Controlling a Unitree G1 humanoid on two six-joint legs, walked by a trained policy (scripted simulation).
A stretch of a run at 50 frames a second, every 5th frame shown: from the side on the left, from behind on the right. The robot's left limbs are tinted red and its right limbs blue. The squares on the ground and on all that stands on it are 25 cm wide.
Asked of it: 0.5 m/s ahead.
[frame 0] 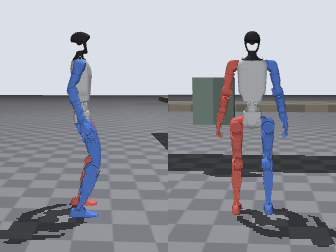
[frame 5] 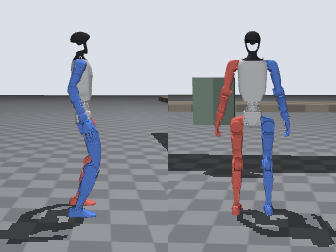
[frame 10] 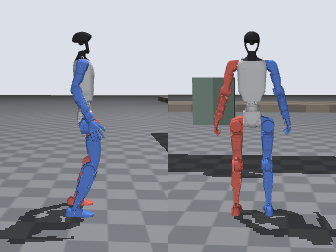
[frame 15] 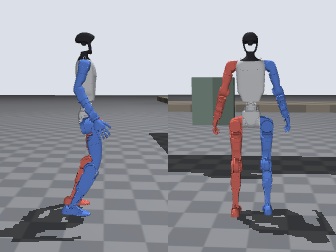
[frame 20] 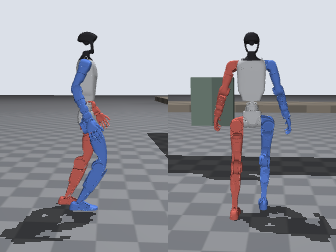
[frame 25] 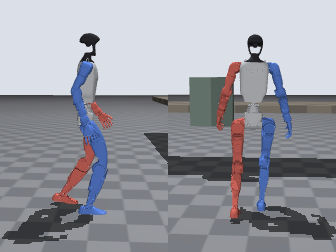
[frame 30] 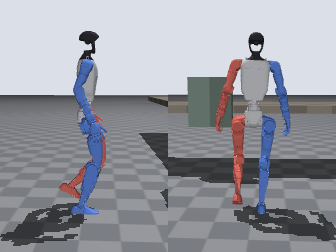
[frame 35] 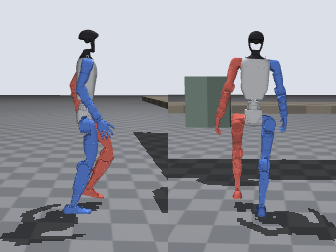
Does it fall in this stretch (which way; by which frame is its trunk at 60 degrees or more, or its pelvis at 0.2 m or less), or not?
no
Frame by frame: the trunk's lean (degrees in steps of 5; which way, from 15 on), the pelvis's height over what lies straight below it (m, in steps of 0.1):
0: 0, 0.8
5: 5, 0.8
10: 5, 0.8
15: 0, 0.8
20: 0, 0.8
25: 5, 0.8
30: 5, 0.8
35: 5, 0.8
